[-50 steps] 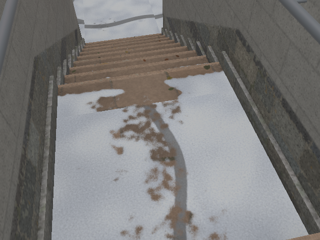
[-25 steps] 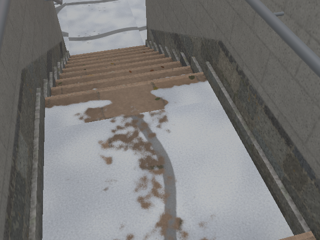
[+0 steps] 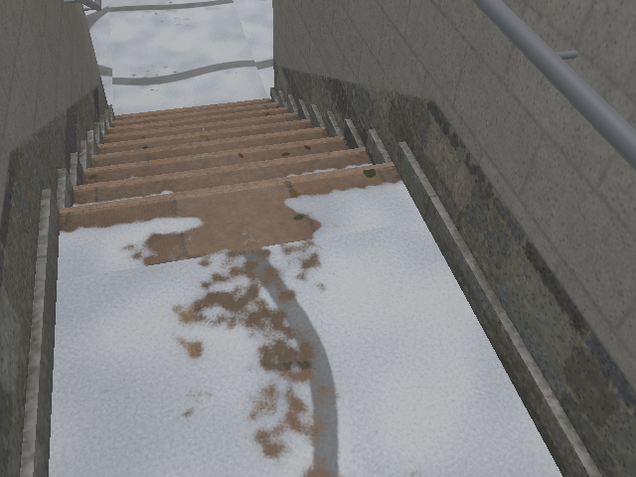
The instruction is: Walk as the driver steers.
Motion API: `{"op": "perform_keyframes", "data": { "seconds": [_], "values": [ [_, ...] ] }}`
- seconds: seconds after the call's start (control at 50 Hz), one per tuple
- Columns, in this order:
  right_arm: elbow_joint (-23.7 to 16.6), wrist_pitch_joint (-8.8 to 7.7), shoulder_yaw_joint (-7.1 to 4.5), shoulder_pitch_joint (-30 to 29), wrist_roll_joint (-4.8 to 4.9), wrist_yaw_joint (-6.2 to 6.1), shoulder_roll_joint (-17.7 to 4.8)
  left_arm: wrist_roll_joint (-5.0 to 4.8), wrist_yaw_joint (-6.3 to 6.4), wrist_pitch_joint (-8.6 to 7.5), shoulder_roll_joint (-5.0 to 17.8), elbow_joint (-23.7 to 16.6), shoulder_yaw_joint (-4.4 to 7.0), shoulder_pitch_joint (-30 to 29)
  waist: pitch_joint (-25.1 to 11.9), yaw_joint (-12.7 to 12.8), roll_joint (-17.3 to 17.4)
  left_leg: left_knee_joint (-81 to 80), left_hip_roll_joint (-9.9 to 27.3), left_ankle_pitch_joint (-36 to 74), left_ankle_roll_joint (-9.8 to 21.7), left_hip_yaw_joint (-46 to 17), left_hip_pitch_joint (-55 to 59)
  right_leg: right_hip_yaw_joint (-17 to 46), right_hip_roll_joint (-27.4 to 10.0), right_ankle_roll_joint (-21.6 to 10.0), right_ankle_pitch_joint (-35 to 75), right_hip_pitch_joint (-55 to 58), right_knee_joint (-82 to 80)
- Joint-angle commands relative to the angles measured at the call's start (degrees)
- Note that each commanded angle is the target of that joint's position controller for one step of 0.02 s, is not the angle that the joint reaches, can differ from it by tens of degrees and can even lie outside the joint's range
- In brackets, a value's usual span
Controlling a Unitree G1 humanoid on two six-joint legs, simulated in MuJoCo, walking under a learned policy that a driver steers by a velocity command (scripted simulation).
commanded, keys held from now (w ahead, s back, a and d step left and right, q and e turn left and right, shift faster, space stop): w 1.00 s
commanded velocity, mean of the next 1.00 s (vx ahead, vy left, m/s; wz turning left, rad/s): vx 0.49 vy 0.00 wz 0.00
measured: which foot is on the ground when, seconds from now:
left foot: down 0.00-0.22, up 0.24-0.70, down 0.72-1.00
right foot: up 0.00-0.20, down 0.22-0.74, up 0.76-1.00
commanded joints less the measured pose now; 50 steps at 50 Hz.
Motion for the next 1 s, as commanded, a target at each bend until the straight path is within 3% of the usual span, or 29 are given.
{"op": "perform_keyframes", "data": {
  "seconds": [0.02, 0.06, 0.12, 0.14, 0.16, 0.18, 0.2, 0.22, 0.24, 0.26, 0.28, 0.3, 0.32, 0.36, 0.38, 0.42, 0.5, 0.64, 0.68, 0.72, 0.74, 0.76, 0.78, 0.8, 0.82, 0.84, 0.86, 0.9, 1.0],
  "values": [
    [-4.95, -2.80, -0.28, -8.03, 1.75, -0.33, -4.49, 0.54, -1.87, -0.22, 0.20, -3.21, -0.57, -5.65, 8.05, 4.45, 4.24, -13.24, 7.56, 4.04, 6.59, -11.63, -18.56, -2.30, -0.24, -0.29, 30.60, 6.99, -14.44],
    [-4.52, -2.71, -0.20, -8.31, 2.65, 0.38, -3.88, 0.09, -2.73, -0.68, -2.85, -1.98, -1.89, -2.31, 4.22, 4.73, 5.06, -9.34, 5.18, 3.08, 3.83, -6.91, -27.41, -6.36, 2.72, -1.26, 40.02, 25.12, -16.85],
    [-3.03, -1.15, 0.07, -3.09, 0.24, 0.41, -3.07, -0.94, -1.70, -0.65, -1.16, -6.41, -2.21, -10.48, 9.06, -0.71, 5.02, -3.02, 6.69, 4.27, 3.00, -5.98, -22.67, -8.06, 2.12, -0.35, 32.95, 24.57, -23.63],
    [-1.61, -0.21, 0.48, 0.49, -1.56, -0.37, -3.42, 0.18, -1.30, -1.09, -0.90, -6.98, -2.39, -12.09, 10.59, -3.32, 3.60, 0.24, 6.50, 9.40, 3.01, -6.96, -16.21, -8.61, 2.46, -0.21, 29.36, 21.49, -28.65],
    [-0.47, 0.61, 0.44, 2.98, -2.50, -1.44, -3.84, 0.51, -0.84, -1.89, -0.98, -6.67, -2.21, -10.08, 11.32, -3.33, 1.57, 7.07, 6.04, 13.02, 3.49, -6.90, -11.89, -7.77, 1.81, -0.03, 28.15, 21.94, -35.40],
    [0.78, 1.41, 0.09, 3.31, -1.61, -2.15, -5.82, 0.90, 0.07, -2.70, -0.41, -4.04, -1.71, -2.00, 10.00, -0.14, 0.52, 19.07, 3.68, 24.21, 3.81, -4.35, -7.76, -8.52, 2.39, 0.30, 28.42, 25.84, -43.02],
    [2.09, 2.09, -0.36, 3.69, -0.67, -2.89, -7.75, 1.19, 0.75, -2.89, 0.66, -0.45, -0.95, 8.18, 7.25, 4.31, 0.35, 34.58, 3.89, 34.14, 4.90, -3.01, -7.23, -6.83, -0.82, -1.22, 31.69, 33.66, -50.92],
    [2.50, 2.69, -0.28, 2.90, 0.28, -2.77, -6.78, 1.35, 0.39, -2.60, 3.40, 2.56, 0.35, 16.14, 5.14, 8.06, -5.79, 56.29, 0.73, 9.65, 4.23, -1.92, -19.00, 2.22, -8.63, -5.15, 34.77, 45.73, -52.16],
    [0.02, 2.60, 0.15, 4.72, 1.38, -2.78, -3.35, 0.60, -0.90, -3.61, 7.06, 3.41, 0.86, 23.47, -6.18, 5.88, -6.18, 70.09, -0.37, -20.66, 3.03, -1.78, -34.96, 6.97, -17.53, -6.45, 65.54, 65.43, -22.73],
    [-0.77, 2.14, 0.62, 8.62, 2.18, -3.06, -3.73, -0.18, -1.61, -3.85, 7.70, 4.09, 0.67, 25.54, -12.44, 5.29, -3.94, 69.12, 1.83, -15.32, 3.08, -8.39, -47.48, 14.78, -24.28, -11.18, 60.14, 75.80, -18.11],
    [-0.18, 1.52, 0.03, 5.90, 0.82, -2.56, -6.62, -0.73, -1.41, -3.78, 6.17, 2.75, 0.48, 20.90, -7.84, 5.08, 1.51, 58.00, 4.50, -3.59, 3.40, -8.39, -49.19, 12.08, -22.39, -12.35, 41.10, 64.77, -24.81],
    [-2.13, 1.62, -0.37, -0.57, -2.17, -2.34, -6.68, -0.12, 0.14, -4.22, 8.10, 3.46, 1.69, 16.72, -6.66, 4.89, -4.08, 56.17, 4.90, 1.55, 1.73, -9.66, -54.29, 22.27, -26.02, -19.06, 14.05, 59.00, -28.03],
    [-1.90, 1.99, -1.28, -4.82, -3.19, -1.16, -8.43, -0.57, 0.74, -4.27, 3.43, 1.77, 0.04, 12.03, -0.77, 2.08, 5.30, 41.41, 8.02, 9.37, -0.56, -9.79, -49.17, 21.10, -22.95, -18.25, 4.33, 43.87, -34.85],
    [-0.52, 3.19, -1.68, -8.17, -3.61, -0.42, -5.90, 0.23, 0.89, -5.53, 3.62, 3.07, -0.10, 11.45, 6.95, 0.65, 6.02, 26.27, 9.06, 14.33, -4.65, -9.01, -35.28, 19.45, -20.69, -18.23, 21.58, 23.52, -35.02],
    [-0.58, 3.89, -0.99, -9.30, -4.74, -0.16, -4.08, -1.06, 1.18, -5.23, 5.31, 3.56, 0.18, 14.45, 4.76, 1.01, 3.58, 23.56, 9.12, 14.60, -5.76, -6.66, -30.35, 16.52, -18.23, -17.39, 22.04, 20.43, -35.58],
    [-0.85, 3.72, -1.09, -8.46, -2.48, 0.37, -3.30, -0.85, 0.41, -6.09, 3.61, 4.64, 0.14, 14.57, 4.55, -0.24, 0.55, 20.13, 9.79, 31.81, -4.14, -3.95, -31.29, 11.75, -12.86, -14.39, 20.95, 20.21, -33.27],
    [-4.45, 1.14, -0.71, -21.86, -1.78, 2.07, -3.01, -1.61, 1.10, -6.69, 1.03, 5.78, -0.89, 12.55, 5.79, 3.10, -1.08, 0.90, 8.97, 57.91, -2.60, -2.07, -23.43, 8.67, -6.30, -10.56, -9.53, 15.68, -29.87],
    [-8.82, 0.27, 0.90, -33.95, 0.52, 2.66, -3.84, 1.00, 3.35, -5.48, 3.15, 7.87, -1.32, 20.68, 14.15, 9.63, -1.43, -16.59, 9.09, 57.30, -2.21, -0.25, -25.19, 9.26, -7.71, -8.57, -4.91, 26.18, -17.90],
    [-6.14, 0.07, 0.87, -27.07, 0.23, 2.29, -4.85, 1.87, 3.67, -4.43, 3.89, 9.11, -1.25, 22.96, 12.10, 7.90, 1.51, -24.25, 10.06, 56.44, -1.16, 0.06, -17.95, 7.77, -6.77, -8.86, 2.86, 31.03, -7.26],
    [1.94, -0.12, -1.52, -3.82, -0.11, 2.03, -9.65, 1.05, 3.43, -3.23, 4.62, 9.42, -0.73, 20.63, -0.02, -3.33, 4.76, -27.87, 8.86, 58.55, -1.14, 1.73, 9.75, 4.18, -3.77, -7.61, 8.06, 25.14, 17.74],
    [5.52, 0.14, -2.33, 2.40, -1.07, 2.44, -13.64, -0.52, 2.92, -3.16, 1.90, 10.21, -0.73, 22.92, -2.17, -3.98, 13.28, -20.33, 12.56, 72.15, 0.30, -0.58, 21.17, -0.15, 4.32, -5.54, -28.30, 13.18, 40.02],
    [4.39, -0.26, -2.10, 3.81, -2.13, 2.76, -14.51, -4.40, 4.05, -3.32, 0.73, 9.75, -0.66, 31.80, -11.76, 1.04, 19.87, 2.43, 22.87, 90.08, 3.69, -9.69, 43.66, 3.01, 4.71, -4.16, -45.64, -8.07, 54.19],
    [2.80, 0.43, -1.50, 4.35, -0.68, 2.85, -11.23, -3.95, 4.75, -3.59, 2.92, 8.60, -0.89, 27.59, -17.10, -3.10, 14.76, -0.35, 25.87, 72.55, 5.80, -15.18, 44.95, 3.03, 1.68, -4.41, -40.95, -16.93, 56.50],
    [1.48, 0.92, -2.04, 0.46, 0.41, 1.15, -13.16, -2.86, 4.31, -3.58, 3.04, 4.29, -1.00, 20.28, -15.99, -3.41, 16.10, -12.76, 30.25, 34.13, 11.92, -25.32, 38.21, -0.85, 0.42, -3.11, -32.05, -24.52, 54.96],
    [-1.28, 1.19, -0.96, -6.42, -0.25, 0.27, -8.96, -0.24, 2.93, -3.23, 3.37, 3.18, -1.28, 12.72, -8.85, -2.33, 5.40, -22.61, 25.64, 5.37, 10.34, -24.31, 22.67, -0.81, -3.48, -3.41, -21.69, -20.44, 45.28],
    [-1.52, 0.88, -1.03, -7.77, -1.39, -0.59, -9.69, 0.63, 1.68, -2.75, 2.94, 2.38, -0.97, 10.26, -5.27, -1.65, 10.94, -24.35, 28.20, 7.23, 12.67, -28.05, 13.33, -1.07, -3.88, -2.89, -20.85, -17.33, 45.19],
    [-1.17, -0.48, 0.30, -9.49, -1.64, -0.52, -7.00, 1.13, 1.02, -2.75, 3.03, 1.39, -0.86, 6.32, 0.58, -0.01, 1.93, -25.19, 25.09, 15.48, 10.09, -23.88, 2.84, 2.93, -6.31, -2.35, -11.64, -12.89, 32.70],
    [-0.11, -1.91, 1.10, -11.54, -1.08, -0.23, -5.29, 1.11, 0.01, -1.37, -1.38, 1.47, -1.61, 7.34, 5.74, 5.25, 2.46, -27.42, 17.64, 29.12, 7.06, -13.30, -13.54, 0.88, -7.37, -0.03, -5.74, -1.10, 14.78],
    [-0.04, -1.97, 0.77, -9.38, 0.44, 0.41, -5.58, -0.76, -0.01, -1.83, -2.14, -0.73, -2.70, 3.12, 2.29, 4.40, 7.36, -27.26, 14.71, 49.56, 6.96, -5.42, -6.37, -2.92, -5.39, 1.01, 4.10, 7.27, -10.56]
  ]
}}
